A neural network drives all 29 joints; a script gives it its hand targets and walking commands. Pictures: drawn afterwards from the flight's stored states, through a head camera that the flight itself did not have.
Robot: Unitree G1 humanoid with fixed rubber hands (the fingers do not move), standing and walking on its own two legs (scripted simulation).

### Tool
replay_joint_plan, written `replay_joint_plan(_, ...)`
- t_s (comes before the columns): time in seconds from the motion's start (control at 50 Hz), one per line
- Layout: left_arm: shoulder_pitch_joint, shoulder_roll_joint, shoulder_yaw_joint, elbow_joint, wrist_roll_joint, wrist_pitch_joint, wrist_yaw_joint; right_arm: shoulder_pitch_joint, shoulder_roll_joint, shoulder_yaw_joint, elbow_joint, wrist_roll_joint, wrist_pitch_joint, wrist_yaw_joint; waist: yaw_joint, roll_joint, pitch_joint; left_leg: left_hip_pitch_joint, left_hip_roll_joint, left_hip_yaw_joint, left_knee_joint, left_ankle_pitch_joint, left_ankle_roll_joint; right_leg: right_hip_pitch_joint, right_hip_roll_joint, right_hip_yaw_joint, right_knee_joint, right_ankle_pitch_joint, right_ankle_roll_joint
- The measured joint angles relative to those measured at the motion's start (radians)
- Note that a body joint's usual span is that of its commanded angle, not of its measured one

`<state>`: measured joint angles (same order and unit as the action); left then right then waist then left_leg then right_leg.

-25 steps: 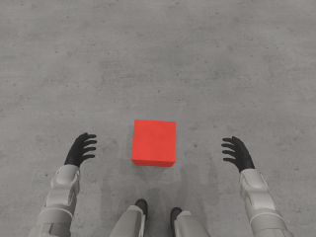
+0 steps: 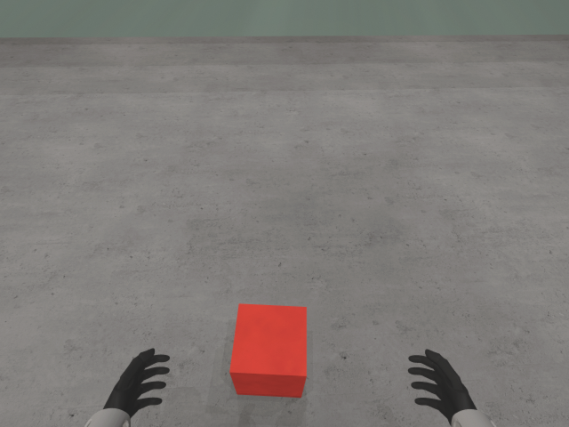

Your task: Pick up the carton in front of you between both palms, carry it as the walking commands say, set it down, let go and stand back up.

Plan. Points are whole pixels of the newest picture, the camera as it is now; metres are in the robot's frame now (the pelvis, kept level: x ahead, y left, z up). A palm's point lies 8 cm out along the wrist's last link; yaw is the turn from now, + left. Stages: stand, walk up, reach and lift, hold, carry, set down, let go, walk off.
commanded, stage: let go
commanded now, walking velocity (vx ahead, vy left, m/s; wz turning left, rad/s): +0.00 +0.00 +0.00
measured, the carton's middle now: (270, 351) +0.43 +0.04 -0.65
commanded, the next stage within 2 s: stand in 0.22 s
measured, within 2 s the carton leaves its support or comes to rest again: neither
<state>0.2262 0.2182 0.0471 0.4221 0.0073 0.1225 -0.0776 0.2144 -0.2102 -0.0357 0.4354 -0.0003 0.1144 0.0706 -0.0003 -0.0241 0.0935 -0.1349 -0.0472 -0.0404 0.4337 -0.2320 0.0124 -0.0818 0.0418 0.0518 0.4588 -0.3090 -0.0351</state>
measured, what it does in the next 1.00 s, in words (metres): stands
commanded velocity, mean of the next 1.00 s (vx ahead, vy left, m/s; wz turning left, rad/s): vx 0.00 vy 0.00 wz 0.00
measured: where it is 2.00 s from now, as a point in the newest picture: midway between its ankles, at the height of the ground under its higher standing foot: outside the picture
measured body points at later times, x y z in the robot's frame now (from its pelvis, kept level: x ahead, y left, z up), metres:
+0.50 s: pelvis +0.02 +0.01 +0.00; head +0.02 +0.02 +0.45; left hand +0.16 +0.30 -0.09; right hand +0.16 -0.28 -0.09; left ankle +0.01 +0.11 -0.74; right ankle -0.03 -0.10 -0.74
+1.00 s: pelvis +0.02 +0.01 +0.00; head +0.02 +0.02 +0.45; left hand +0.15 +0.31 -0.11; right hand +0.14 -0.29 -0.10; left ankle +0.01 +0.11 -0.74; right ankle -0.03 -0.10 -0.74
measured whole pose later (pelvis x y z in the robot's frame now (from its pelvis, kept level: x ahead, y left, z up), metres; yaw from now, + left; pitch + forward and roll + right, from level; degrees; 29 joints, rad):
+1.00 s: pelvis +0.02 +0.01 +0.00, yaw -1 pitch -1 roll +0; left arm 0.18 0.35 0.03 0.81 0.03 0.00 0.02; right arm 0.13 -0.34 -0.03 0.90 -0.03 -0.01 -0.02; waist 0.00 -0.02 0.01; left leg -0.17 -0.04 -0.02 0.44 -0.26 0.03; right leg -0.10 0.03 0.06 0.42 -0.31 -0.01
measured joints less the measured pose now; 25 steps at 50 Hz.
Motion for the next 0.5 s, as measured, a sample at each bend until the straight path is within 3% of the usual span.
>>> replay_joint_plan(0.22,-0.003,-0.005,-0.001,-0.004,0.003,0.018,0.008,-0.008,0.012,-0.004,-0.015,-0.021,0.043,-0.007,-0.001,0.004,0.028,0.038,0.000,0.009,0.006,-0.012,0.005,0.039,-0.003,0.003,-0.002,-0.005,0.006)
replay_joint_plan(0.32,-0.011,0.048,-0.007,0.110,0.022,-0.045,0.069,-0.030,-0.042,0.002,0.134,-0.034,-0.029,-0.067,0.002,0.005,-0.057,-0.060,0.009,0.010,0.066,-0.039,0.004,-0.047,0.006,-0.001,0.031,-0.018,0.007)
replay_joint_plan(0.5,-0.008,0.119,0.008,0.223,0.026,-0.093,0.090,-0.047,-0.116,-0.010,0.284,-0.040,-0.099,-0.083,0.005,0.002,-0.095,-0.090,0.010,0.016,0.074,-0.055,0.010,-0.071,0.005,0.002,0.024,-0.024,0.012)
